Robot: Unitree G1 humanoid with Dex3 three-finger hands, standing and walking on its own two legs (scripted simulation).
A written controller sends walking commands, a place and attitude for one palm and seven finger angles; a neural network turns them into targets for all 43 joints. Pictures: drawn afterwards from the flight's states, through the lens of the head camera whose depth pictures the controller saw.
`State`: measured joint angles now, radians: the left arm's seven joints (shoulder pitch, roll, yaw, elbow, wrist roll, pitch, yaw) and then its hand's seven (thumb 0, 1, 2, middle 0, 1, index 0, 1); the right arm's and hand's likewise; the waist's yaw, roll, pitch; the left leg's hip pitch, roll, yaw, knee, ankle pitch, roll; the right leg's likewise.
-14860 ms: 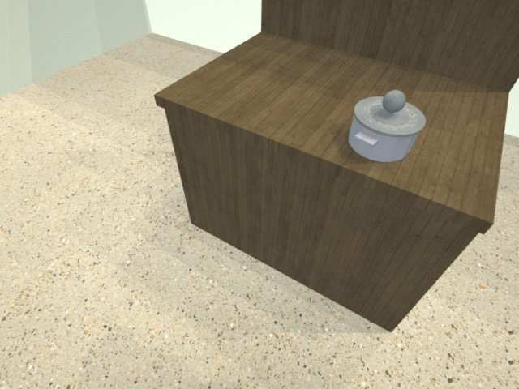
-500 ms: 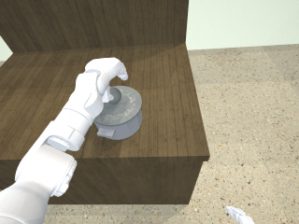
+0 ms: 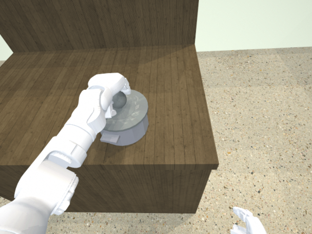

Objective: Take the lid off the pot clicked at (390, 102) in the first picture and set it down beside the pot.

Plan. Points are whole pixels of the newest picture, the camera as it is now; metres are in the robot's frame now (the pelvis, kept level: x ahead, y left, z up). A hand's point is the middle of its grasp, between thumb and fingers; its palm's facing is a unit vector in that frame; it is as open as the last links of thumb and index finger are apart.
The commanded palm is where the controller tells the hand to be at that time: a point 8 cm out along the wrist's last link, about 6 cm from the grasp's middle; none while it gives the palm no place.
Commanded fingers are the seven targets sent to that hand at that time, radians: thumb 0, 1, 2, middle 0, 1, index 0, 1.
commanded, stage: lower the open fingers around the knob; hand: left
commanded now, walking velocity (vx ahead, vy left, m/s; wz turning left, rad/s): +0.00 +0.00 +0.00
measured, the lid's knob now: (117, 99) +0.48 +0.13 +0.08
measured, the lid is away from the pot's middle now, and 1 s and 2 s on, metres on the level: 0.00 0.00 0.01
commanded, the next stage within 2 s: close the fingers and squeeze the knob in 0.26 s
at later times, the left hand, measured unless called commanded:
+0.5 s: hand (113, 103) +0.44 +0.13 +0.10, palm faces -0.30 -0.04 -0.95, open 10.3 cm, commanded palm +0.43 +0.13 +0.16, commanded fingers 0.00 -0.14 1.16 -0.63 -0.53 -0.63 -0.53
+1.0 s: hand (112, 102) +0.44 +0.13 +0.10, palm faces -0.30 -0.05 -0.95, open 8.5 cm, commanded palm +0.43 +0.13 +0.16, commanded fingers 0.00 0.18 1.00 -0.68 -0.93 -0.68 -0.93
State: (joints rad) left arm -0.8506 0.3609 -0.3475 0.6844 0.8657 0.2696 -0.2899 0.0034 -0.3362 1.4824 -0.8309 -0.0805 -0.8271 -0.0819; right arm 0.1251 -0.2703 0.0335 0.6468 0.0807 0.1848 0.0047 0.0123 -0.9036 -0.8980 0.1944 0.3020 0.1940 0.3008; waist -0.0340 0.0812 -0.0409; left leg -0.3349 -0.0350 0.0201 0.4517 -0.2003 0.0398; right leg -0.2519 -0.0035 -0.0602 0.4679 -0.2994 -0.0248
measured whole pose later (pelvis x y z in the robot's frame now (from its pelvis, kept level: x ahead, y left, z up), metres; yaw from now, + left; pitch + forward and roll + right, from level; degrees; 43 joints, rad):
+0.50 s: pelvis +0.00 +0.01 +0.00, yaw -1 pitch +6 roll +0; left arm -0.86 0.34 -0.34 0.75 0.87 0.26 -0.24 0.00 -0.27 1.34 -0.77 -0.19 -0.77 -0.20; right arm 0.18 -0.27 0.02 0.67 0.08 0.19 0.00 0.01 -0.90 -0.90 0.19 0.30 0.19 0.30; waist -0.05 0.08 -0.05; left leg -0.35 -0.04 0.03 0.46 -0.20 0.05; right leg -0.27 -0.01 -0.05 0.47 -0.30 -0.02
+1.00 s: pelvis +0.00 +0.01 +0.00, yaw -1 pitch +6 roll +0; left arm -0.87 0.34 -0.33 0.76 0.87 0.27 -0.24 0.00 0.06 1.09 -0.65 -0.81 -0.63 -0.81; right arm 0.16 -0.27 0.03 0.66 0.08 0.19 0.00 0.01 -0.90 -0.90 0.19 0.30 0.19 0.30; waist -0.05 0.08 -0.05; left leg -0.35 -0.04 0.03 0.46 -0.21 0.05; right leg -0.27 0.00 -0.05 0.47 -0.30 -0.02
